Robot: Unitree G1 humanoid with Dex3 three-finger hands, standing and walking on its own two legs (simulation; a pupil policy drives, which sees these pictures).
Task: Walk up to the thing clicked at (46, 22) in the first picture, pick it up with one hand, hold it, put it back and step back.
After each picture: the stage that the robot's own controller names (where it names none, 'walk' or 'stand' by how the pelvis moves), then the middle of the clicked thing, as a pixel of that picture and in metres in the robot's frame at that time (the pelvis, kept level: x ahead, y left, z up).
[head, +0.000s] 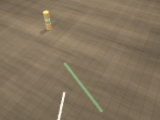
stand; (47, 20) +1.80 +0.45 -0.65
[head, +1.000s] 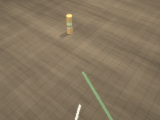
walk; (69, 24) +1.70 +0.19 -0.62
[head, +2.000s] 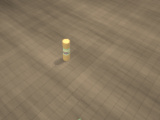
walk; (66, 50) +1.21 +0.13 -0.64
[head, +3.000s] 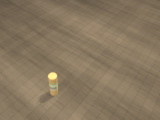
walk; (53, 84) +0.77 +0.20 -0.64
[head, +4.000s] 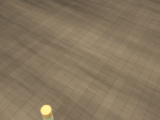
stand; (47, 117) +0.50 +0.21 -0.64
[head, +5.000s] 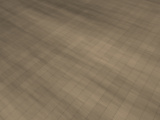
stand; out of the picture +0.42 +0.21 -0.65
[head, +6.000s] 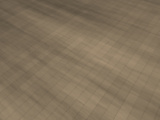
stand; out of the picture +0.40 +0.20 -0.66
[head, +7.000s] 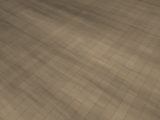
stand; out of the picture +0.42 +0.21 -0.66
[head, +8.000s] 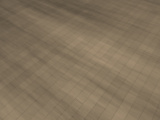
stand; out of the picture +0.41 +0.21 -0.66
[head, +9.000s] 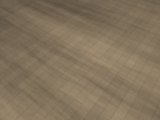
go down; out of the picture +0.41 +0.21 -0.66
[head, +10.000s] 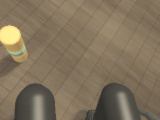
go down; (15, 47) +0.49 +0.25 -0.27
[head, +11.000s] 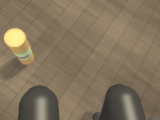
approach; (21, 49) +0.48 +0.25 -0.26
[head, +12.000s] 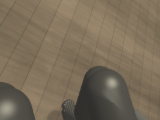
close in; out of the picture +0.47 +0.30 -0.16
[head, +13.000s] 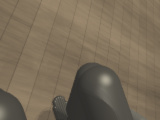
close; out of the picture +0.47 +0.32 -0.16
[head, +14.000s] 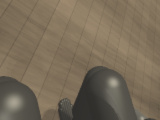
lift; out of the picture +0.39 +0.29 -0.16
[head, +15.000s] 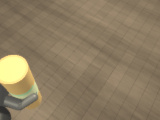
lift; (23, 87) +0.33 +0.19 +0.03
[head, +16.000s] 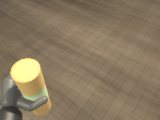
hold; (35, 91) +0.32 +0.16 +0.05
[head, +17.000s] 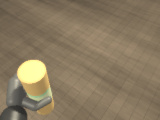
hold; (39, 91) +0.32 +0.15 +0.03
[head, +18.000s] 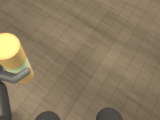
crouch; (16, 63) +0.41 +0.20 -0.04
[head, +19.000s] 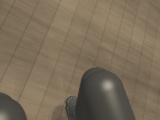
lower; out of the picture +0.49 +0.28 -0.14
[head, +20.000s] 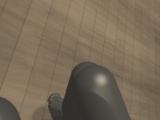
lower; out of the picture +0.47 +0.32 -0.17
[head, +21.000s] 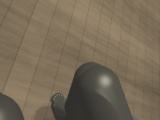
lower; out of the picture +0.46 +0.32 -0.17
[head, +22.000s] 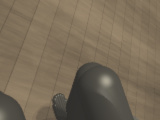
lower; out of the picture +0.46 +0.31 -0.17
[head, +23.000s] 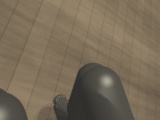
lower; out of the picture +0.45 +0.31 -0.17
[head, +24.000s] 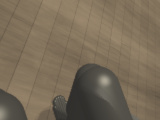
open; out of the picture +0.46 +0.29 -0.17
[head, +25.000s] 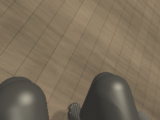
stand; out of the picture +0.46 +0.27 -0.19
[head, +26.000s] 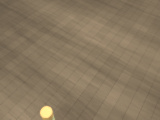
stand; (48, 118) +0.42 +0.19 -0.55
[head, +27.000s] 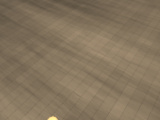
stand; out of the picture +0.43 +0.19 -0.60
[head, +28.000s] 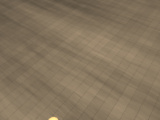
stand; out of the picture +0.42 +0.19 -0.60
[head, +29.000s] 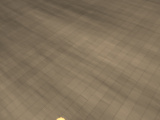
stand; out of the picture +0.45 +0.18 -0.65
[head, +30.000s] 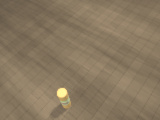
walk; (64, 99) +0.51 +0.20 -0.64
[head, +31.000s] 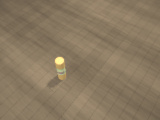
walk; (61, 69) +0.78 +0.17 -0.62
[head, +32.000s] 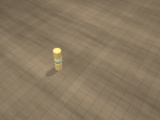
stand; (57, 59) +1.04 +0.22 -0.64
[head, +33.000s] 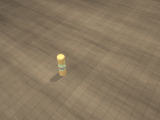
stand; (61, 65) +1.05 +0.21 -0.66
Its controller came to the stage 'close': yes
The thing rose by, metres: 0.68
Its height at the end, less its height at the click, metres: +0.00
